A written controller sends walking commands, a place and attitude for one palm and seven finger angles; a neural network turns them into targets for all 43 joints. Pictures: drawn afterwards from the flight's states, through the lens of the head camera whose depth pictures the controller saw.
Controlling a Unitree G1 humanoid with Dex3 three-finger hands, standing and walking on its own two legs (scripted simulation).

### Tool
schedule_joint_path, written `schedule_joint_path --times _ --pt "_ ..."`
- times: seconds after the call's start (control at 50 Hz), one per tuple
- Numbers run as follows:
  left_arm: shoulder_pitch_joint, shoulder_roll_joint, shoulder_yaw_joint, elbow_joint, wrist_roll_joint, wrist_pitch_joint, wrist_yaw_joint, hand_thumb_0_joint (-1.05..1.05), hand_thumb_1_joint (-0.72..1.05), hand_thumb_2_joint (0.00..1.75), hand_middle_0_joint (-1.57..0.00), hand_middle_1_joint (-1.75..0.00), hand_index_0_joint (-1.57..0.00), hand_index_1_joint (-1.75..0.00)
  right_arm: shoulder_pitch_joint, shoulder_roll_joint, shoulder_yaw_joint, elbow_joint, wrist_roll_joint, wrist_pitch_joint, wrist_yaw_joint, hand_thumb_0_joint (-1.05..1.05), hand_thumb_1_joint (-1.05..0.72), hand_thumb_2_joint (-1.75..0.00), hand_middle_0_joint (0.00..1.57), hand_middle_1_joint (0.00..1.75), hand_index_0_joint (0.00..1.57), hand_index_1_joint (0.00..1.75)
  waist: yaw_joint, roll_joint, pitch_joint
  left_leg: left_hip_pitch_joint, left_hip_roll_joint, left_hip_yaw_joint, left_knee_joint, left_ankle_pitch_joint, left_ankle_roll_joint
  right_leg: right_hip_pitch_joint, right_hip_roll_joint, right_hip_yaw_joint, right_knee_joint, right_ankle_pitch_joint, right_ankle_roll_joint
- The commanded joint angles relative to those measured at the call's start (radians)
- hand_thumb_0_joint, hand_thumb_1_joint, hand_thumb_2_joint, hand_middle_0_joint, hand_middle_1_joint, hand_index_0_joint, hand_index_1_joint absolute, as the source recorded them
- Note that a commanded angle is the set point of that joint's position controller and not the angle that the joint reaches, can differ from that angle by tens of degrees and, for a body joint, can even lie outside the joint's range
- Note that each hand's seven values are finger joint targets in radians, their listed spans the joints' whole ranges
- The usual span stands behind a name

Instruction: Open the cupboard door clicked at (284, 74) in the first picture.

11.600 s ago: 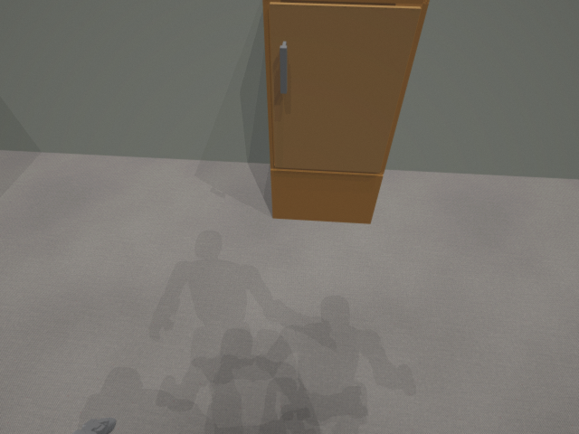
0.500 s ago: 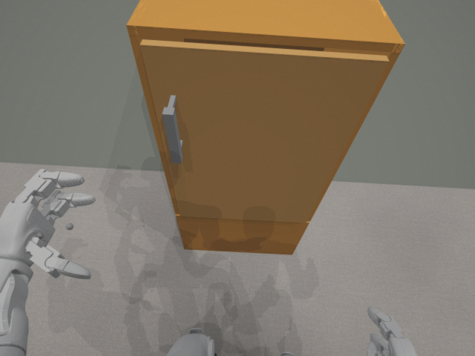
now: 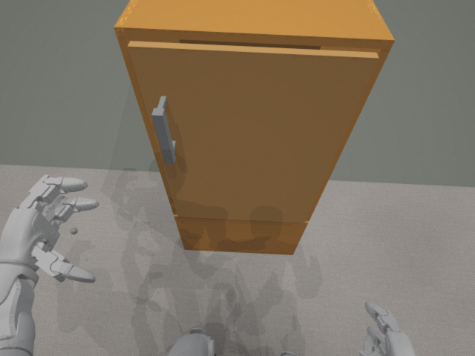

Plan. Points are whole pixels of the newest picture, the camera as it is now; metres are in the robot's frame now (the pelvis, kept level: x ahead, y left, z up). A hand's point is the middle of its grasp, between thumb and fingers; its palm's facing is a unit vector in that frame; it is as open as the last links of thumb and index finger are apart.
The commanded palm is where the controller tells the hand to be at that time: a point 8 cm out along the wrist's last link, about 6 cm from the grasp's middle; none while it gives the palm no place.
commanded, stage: move the hooked fingers beside the handle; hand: left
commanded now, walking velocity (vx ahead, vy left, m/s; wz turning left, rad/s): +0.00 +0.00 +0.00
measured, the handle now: (166, 131) +0.53 +0.18 +0.04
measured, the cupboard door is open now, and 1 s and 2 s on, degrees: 0 0 0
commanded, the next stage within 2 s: none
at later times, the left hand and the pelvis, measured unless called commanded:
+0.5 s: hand (93, 194) +0.36 +0.27 +0.06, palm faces +0.00 -1.00 -0.02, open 14.0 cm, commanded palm +0.34 +0.31 +0.06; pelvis +0.01 +0.00 -0.01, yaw -1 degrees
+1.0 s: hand (112, 171) +0.41 +0.25 +0.05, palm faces +0.01 -1.00 -0.01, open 14.0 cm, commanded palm +0.39 +0.30 +0.05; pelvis +0.01 +0.02 -0.01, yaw -2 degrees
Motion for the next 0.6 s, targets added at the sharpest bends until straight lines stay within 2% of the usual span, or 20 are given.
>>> schedule_joint_path --times 0.0,0.02,0.04,0.08,0.12,0.18,0.2,0.26,0.28,0.38,0.4,0.44,0.46,0.5,0.52,0.56,0.58 --pt "-0.301 0.257 0.068 -0.175 -0.012 -0.071 0.013 0.0 -0.5 0.3 -0.3 -1.2 -0.3 -1.2 -0.007 -0.152 -0.069 -0.106 0.004 -0.045 -0.021 0.0 -0.9 -0.9 0.2 0.3 0.2 0.3 -0.026 0.053 -0.225 0.277 -0.03 -0.095 -0.113 0.07 -0.006 -0.057 0.023 0.103 -0.153 0.12 0.019" --pt "-0.316 0.274 0.077 -0.159 -0.007 -0.072 0.015 0.0 -0.5 0.3 -0.3 -1.2 -0.3 -1.2 -0.001 -0.155 -0.07 -0.102 0.004 -0.044 -0.023 0.0 -0.9 -0.9 0.2 0.3 0.2 0.3 -0.024 0.059 -0.235 0.277 -0.03 -0.098 -0.113 0.073 -0.007 -0.055 0.023 0.101 -0.147 0.122 0.017" --pt "-0.337 0.267 0.065 -0.151 -0.004 -0.072 0.014 0.0 -0.5 0.3 -0.3 -1.2 -0.3 -1.2 -0.004 -0.153 -0.067 -0.1 0.003 -0.044 -0.023 0.0 -0.9 -0.9 0.2 0.3 0.2 0.3 -0.025 0.056 -0.241 0.275 -0.031 -0.097 -0.109 0.075 -0.005 -0.05 0.02 0.106 -0.148 0.125 0.018" --pt "-0.356 0.306 0.089 -0.108 0.004 -0.066 0.014 0.0 -0.5 0.3 -0.3 -1.2 -0.3 -1.2 0.008 -0.159 -0.069 -0.089 0.002 -0.036 -0.026 0.0 -0.9 -0.9 0.2 0.3 0.2 0.3 -0.025 0.019 -0.25 0.246 -0.03 -0.089 -0.093 0.083 -0.003 -0.027 0.018 0.121 -0.149 0.135 0.021" --pt "-0.402 0.326 0.098 -0.056 0.012 -0.059 0.007 0.0 -0.5 0.3 -0.3 -1.2 -0.3 -1.2 0.009 -0.159 -0.066 -0.085 0.004 -0.029 -0.027 0.0 -0.9 -0.9 0.2 0.3 0.2 0.3 -0.028 0.028 -0.248 0.225 -0.032 -0.082 -0.085 0.09 -0.003 -0.024 0.014 0.131 -0.147 0.147 0.024" --pt "-0.425 0.353 0.114 -0.029 0.015 -0.062 -0.005 0.0 -0.5 0.3 -0.3 -1.2 -0.3 -1.2 0.017 -0.157 -0.068 -0.083 0.003 -0.019 -0.026 0.0 -0.9 -0.9 0.2 0.3 0.2 0.3 -0.014 0.052 -0.286 0.221 -0.032 -0.074 -0.07 0.133 -0.002 0.019 0.011 0.147 -0.139 0.197 0.021" --pt "-0.425 0.335 0.104 -0.024 0.014 -0.062 -0.009 0.0 -0.5 0.3 -0.3 -1.2 -0.3 -1.2 0.019 -0.154 -0.067 -0.089 0.004 -0.018 -0.022 0.0 -0.9 -0.9 0.2 0.3 0.2 0.3 -0.015 0.065 -0.304 0.237 -0.033 -0.073 -0.071 0.15 -0.002 0.011 0.013 0.138 -0.132 0.221 0.022" --pt "-0.435 0.36 0.126 0.029 0.012 -0.061 -0.015 0.0 -0.5 0.3 -0.3 -1.2 -0.3 -1.2 0.032 -0.16 -0.072 -0.085 0.004 -0.009 -0.017 0.0 -0.9 -0.9 0.2 0.3 0.2 0.3 -0.016 0.036 -0.297 0.212 -0.032 -0.072 -0.06 0.166 -0.002 0.011 0.015 0.137 -0.123 0.25 0.025" --pt "-0.429 0.362 0.127 0.036 0.011 -0.06 -0.018 0.0 -0.5 0.3 -0.3 -1.2 -0.3 -1.2 0.038 -0.162 -0.072 -0.086 0.002 -0.005 -0.015 0.0 -0.9 -0.9 0.2 0.3 0.2 0.3 -0.008 0.039 -0.302 0.204 -0.033 -0.072 -0.056 0.177 -0.001 0.025 0.015 0.139 -0.116 0.264 0.021" --pt "-0.445 0.325 0.099 0.017 0.01 -0.065 -0.023 0.0 -0.5 0.3 -0.3 -1.2 -0.3 -1.2 0.055 -0.161 -0.083 -0.095 0.004 0.008 -0.005 0.0 -0.9 -0.9 0.2 0.3 0.2 0.3 -0.018 0.053 -0.326 0.249 -0.031 -0.072 -0.056 0.221 0.002 -0.005 0.023 0.12 -0.104 0.31 0.021" --pt "-0.437 0.348 0.123 0.02 0.012 -0.066 -0.016 0.0 -0.5 0.3 -0.3 -1.2 -0.3 -1.2 0.059 -0.164 -0.084 -0.094 0.003 0.012 -0.003 0.0 -0.9 -0.9 0.2 0.3 0.2 0.3 -0.013 0.045 -0.341 0.253 -0.03 -0.075 -0.061 0.221 0.0 -0.008 0.024 0.115 -0.101 0.305 0.022" --pt "-0.476 0.322 0.096 0.037 0.018 -0.064 -0.006 0.0 -0.5 0.3 -0.3 -1.2 -0.3 -1.2 0.061 -0.164 -0.084 -0.091 0.004 0.02 -0.004 0.0 -0.9 -0.9 0.2 0.3 0.2 0.3 -0.031 0.028 -0.312 0.238 -0.029 -0.076 -0.062 0.19 0.001 -0.041 0.025 0.112 -0.104 0.271 0.025" --pt "-0.502 0.337 0.109 0.053 0.022 -0.067 0.001 0.0 -0.5 0.3 -0.3 -1.2 -0.3 -1.2 0.066 -0.167 -0.086 -0.083 0.004 0.023 -0.005 0.0 -0.9 -0.9 0.2 0.3 0.2 0.3 -0.035 0.025 -0.303 0.236 -0.027 -0.079 -0.062 0.178 0.0 -0.053 0.026 0.109 -0.105 0.253 0.024" --pt "-0.544 0.338 0.097 0.029 0.036 -0.08 0.011 0.0 -0.5 0.3 -0.3 -1.2 -0.3 -1.2 0.075 -0.166 -0.086 -0.079 0.0 0.026 -0.006 0.0 -0.9 -0.9 0.2 0.3 0.2 0.3 -0.034 0.065 -0.338 0.274 -0.025 -0.086 -0.063 0.204 -0.001 -0.06 0.027 0.104 -0.093 0.26 0.018" --pt "-0.554 0.319 0.08 0.033 0.04 -0.081 0.017 0.0 -0.5 0.3 -0.3 -1.2 -0.3 -1.2 0.077 -0.164 -0.088 -0.077 0.0 0.028 -0.006 0.0 -0.9 -0.9 0.2 0.3 0.2 0.3 -0.039 0.063 -0.343 0.29 -0.023 -0.089 -0.065 0.202 -0.003 -0.074 0.028 0.099 -0.094 0.249 0.019" --pt "-0.555 0.334 0.094 0.036 0.049 -0.087 0.031 0.0 -0.5 0.3 -0.3 -1.2 -0.3 -1.2 0.083 -0.166 -0.09 -0.072 -0.003 0.033 -0.005 0.0 -0.9 -0.9 0.2 0.3 0.2 0.3 -0.032 0.086 -0.356 0.31 -0.02 -0.097 -0.069 0.209 -0.007 -0.084 0.027 0.095 -0.093 0.237 0.015" --pt "-0.583 0.338 0.088 0.029 0.053 -0.09 0.037 0.0 -0.5 0.3 -0.3 -1.2 -0.3 -1.2 0.087 -0.168 -0.087 -0.069 -0.006 0.035 -0.005 0.0 -0.9 -0.9 0.2 0.3 0.2 0.3 -0.038 0.068 -0.361 0.31 -0.019 -0.102 -0.064 0.222 -0.005 -0.08 0.03 0.092 -0.086 0.249 0.013"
